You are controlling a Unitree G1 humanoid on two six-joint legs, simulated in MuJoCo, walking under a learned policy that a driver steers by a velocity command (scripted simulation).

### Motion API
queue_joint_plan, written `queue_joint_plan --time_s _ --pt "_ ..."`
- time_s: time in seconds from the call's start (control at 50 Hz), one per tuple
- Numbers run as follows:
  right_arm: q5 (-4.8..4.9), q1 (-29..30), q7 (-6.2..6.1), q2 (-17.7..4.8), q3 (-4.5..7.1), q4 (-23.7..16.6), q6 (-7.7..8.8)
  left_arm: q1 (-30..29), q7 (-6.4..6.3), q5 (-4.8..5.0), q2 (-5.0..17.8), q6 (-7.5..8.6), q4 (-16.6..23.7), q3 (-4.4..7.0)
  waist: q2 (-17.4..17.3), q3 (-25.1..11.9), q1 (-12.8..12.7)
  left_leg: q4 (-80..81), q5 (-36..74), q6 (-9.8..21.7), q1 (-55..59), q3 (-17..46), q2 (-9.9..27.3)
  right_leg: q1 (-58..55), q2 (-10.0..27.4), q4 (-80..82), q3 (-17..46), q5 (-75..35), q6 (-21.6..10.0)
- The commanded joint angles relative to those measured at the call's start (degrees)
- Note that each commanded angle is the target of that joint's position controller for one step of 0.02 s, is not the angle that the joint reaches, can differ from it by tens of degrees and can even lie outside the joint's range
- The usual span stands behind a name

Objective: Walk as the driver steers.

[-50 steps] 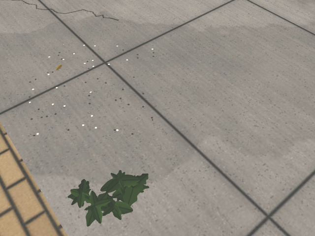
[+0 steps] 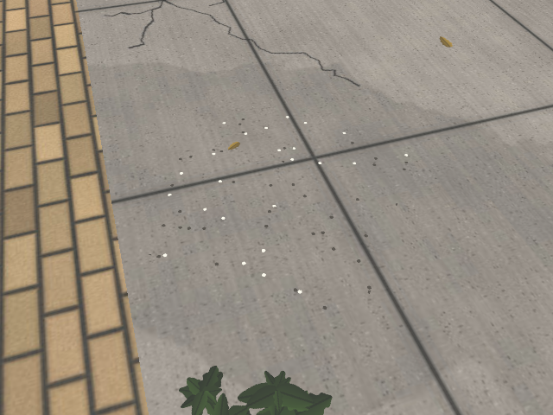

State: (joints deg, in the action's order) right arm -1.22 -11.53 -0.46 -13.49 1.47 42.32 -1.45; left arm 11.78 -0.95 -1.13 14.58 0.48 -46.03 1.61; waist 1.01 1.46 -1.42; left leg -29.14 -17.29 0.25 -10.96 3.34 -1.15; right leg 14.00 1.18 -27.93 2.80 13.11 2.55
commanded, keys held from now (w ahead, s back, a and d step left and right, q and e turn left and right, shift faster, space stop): no key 0.18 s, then w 0.74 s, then w+e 0.08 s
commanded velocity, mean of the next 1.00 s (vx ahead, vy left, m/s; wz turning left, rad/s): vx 0.30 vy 0.00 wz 0.01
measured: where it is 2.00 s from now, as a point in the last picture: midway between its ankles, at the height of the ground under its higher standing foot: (317, 323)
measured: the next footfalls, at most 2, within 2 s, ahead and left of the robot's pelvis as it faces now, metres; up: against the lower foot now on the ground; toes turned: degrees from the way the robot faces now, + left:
left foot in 0.92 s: +0.46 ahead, +0.09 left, +0.00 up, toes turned +1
right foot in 1.48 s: +0.74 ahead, -0.19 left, +0.00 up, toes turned -18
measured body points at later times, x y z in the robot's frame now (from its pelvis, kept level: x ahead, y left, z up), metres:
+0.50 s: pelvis +0.07 -0.04 +0.00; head +0.07 -0.06 +0.45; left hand +0.13 +0.25 -0.12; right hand +0.12 -0.31 -0.14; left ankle -0.02 +0.11 -0.70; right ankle +0.05 -0.13 -0.74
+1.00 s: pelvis +0.32 +0.00 -0.02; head +0.36 +0.00 +0.43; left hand +0.27 +0.26 -0.15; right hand +0.53 -0.25 -0.10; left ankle +0.42 +0.08 -0.74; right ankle +0.10 -0.13 -0.66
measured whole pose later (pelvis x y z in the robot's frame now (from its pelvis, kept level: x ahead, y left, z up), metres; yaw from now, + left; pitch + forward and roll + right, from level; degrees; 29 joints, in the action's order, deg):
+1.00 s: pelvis +0.32 +0.00 -0.02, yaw -1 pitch +1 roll +1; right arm 0.6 -1.5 2.0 -14.4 2.4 43.1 5.4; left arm 24.2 -0.3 1.2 14.7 3.4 -57.3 1.8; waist 0.5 3.2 -3.2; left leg -32.3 -7.7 4.1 -26.0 -4.0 -1.8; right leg 5.9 -0.8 -56.1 4.0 28.4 -2.4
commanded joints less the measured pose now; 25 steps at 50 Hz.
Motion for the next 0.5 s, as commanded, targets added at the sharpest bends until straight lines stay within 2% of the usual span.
queue_joint_plan --time_s 0.02,0.18,0.2,0.22,0.24,0.26,0.28,0.3,0.32,0.36,0.38,0.4,0.42,0.44,0.46,0.48,0.5 --pt "0.19 0.3 -0.28 -7.0 1.58 -2.4 1.75 -1.2 -0.60 0.24 6.4 0.61 2.3 1.82 -6.0 -0.5 0.5 7.9 6.2 2.2 -4.1 5.8 5.4 -3.2 1.0 2.0 0.8 -6.1 -0.2" --pt "0.53 -0.8 -0.37 -6.4 1.37 0.4 2.21 -0.2 -1.15 0.58 6.3 0.15 -2.4 2.17 -2.4 -0.7 0.6 7.3 9.7 2.2 -2.9 4.7 4.3 -4.9 1.3 2.5 0.9 -8.7 0.4" --pt "0.59 -1.8 -0.45 -6.3 1.40 1.2 2.14 0.5 -1.24 0.61 5.9 0.02 -3.3 2.07 -2.8 -2.0 0.8 8.1 4.5 2.4 -2.2 4.5 3.9 -5.4 0.4 2.0 -0.2 -5.1 0.4" --pt "0.82 -2.4 -0.61 -6.9 1.66 1.8 1.92 0.3 -1.33 0.85 5.6 -0.07 -3.8 2.07 -3.7 -1.3 1.2 9.5 -4.6 3.3 -2.4 5.4 3.9 -3.8 -1.1 0.1 -2.0 0.6 0.3" --pt "1.18 -3.1 -0.76 -8.9 2.32 2.1 1.64 -0.5 -1.36 1.20 5.6 0.06 -3.8 2.16 -5.9 0.5 2.1 11.9 -15.5 5.2 -2.5 8.5 5.4 0.2 -2.9 -3.8 -4.4 6.9 0.0" --pt "1.44 -4.3 -0.86 -10.7 2.83 2.3 1.53 -2.2 -1.26 1.47 5.6 0.55 -2.9 2.17 -8.8 3.0 3.2 15.3 -24.0 7.7 -2.1 14.3 9.2 6.0 -3.5 -7.8 -5.4 10.2 -0.4" --pt "1.70 -5.2 -1.00 -11.9 3.20 2.6 1.72 -3.9 -0.99 1.91 5.7 1.37 -1.9 2.14 -11.1 5.4 4.0 18.3 -28.1 10.5 -2.2 20.3 13.4 10.3 -2.4 -11.6 -4.6 11.4 -1.4" --pt "1.83 -6.1 -1.18 -12.0 3.32 3.0 2.21 -5.2 -0.57 2.43 5.9 2.35 -1.2 2.18 -11.8 7.4 4.4 20.1 -27.5 12.6 -2.3 24.5 16.4 13.4 -0.6 -14.7 -2.7 12.3 -2.7" --pt "1.80 -6.2 -1.26 -11.5 3.29 3.3 2.82 -5.4 -0.04 2.84 6.1 3.26 -1.0 2.32 -12.1 8.0 4.2 20.4 -24.0 13.6 -0.1 25.8 17.9 16.5 1.0 -16.8 -1.3 14.2 -3.9" --pt "2.51 -4.8 -1.14 -10.6 3.27 3.1 3.41 -4.3 1.19 3.17 5.9 4.76 -1.4 2.20 -10.4 6.9 3.0 19.0 -16.4 12.8 3.0 22.3 17.4 15.7 2.5 -11.8 -1.2 15.0 -5.9" --pt "2.98 -2.6 -0.99 -10.8 3.33 2.7 3.36 -2.0 1.63 3.12 5.7 5.24 -2.7 2.21 -9.2 5.4 1.2 17.6 -12.1 11.3 0.7 17.9 15.1 8.7 1.6 -5.6 -2.8 9.9 -6.4" --pt "3.25 -0.5 -0.85 -10.8 3.32 2.3 3.16 2.7 1.87 2.80 5.5 5.47 -5.3 2.50 -8.1 3.1 -1.4 15.2 -8.0 9.6 -3.9 13.2 12.2 -2.3 -0.6 0.6 -5.2 0.7 -6.0" --pt "2.76 -0.3 -0.76 -9.6 3.03 2.2 3.14 7.9 1.89 2.28 6.3 5.29 -7.9 3.13 -6.5 0.6 -3.3 10.7 -4.6 8.0 -8.2 9.5 9.2 -11.7 -2.4 1.0 -5.6 -3.0 -5.0" --pt "2.02 0.7 -0.61 -6.4 2.04 1.6 3.41 13.9 1.64 2.18 8.6 5.20 -9.4 3.89 -0.1 -1.4 -5.6 -1.4 -1.7 5.0 -13.8 3.6 4.8 -19.0 3.4 5.1 3.2 1.3 -6.4" --pt "1.72 0.8 -0.81 -3.7 1.32 -1.1 4.28 19.1 1.73 2.28 16.0 5.30 -9.7 5.44 15.9 -3.5 -6.3 -19.9 -8.9 0.6 -25.2 -3.4 -2.6 -25.7 16.6 14.5 27.5 10.4 -14.0" --pt "2.97 0.6 -0.99 -7.1 2.31 -1.2 5.17 17.4 2.12 1.48 13.0 5.81 -9.3 4.24 12.1 -1.7 -5.3 -31.0 -16.1 0.7 -30.8 2.0 -1.4 -23.3 21.0 18.3 37.8 17.5 -18.4" --pt "3.98 -0.4 -0.59 -8.6 2.73 -0.6 5.91 12.6 2.01 1.57 10.3 6.21 -7.9 3.35 7.8 3.0 -3.0 -35.1 -11.2 2.0 -34.6 3.9 2.2 -21.1 19.9 18.3 32.9 19.2 -17.5"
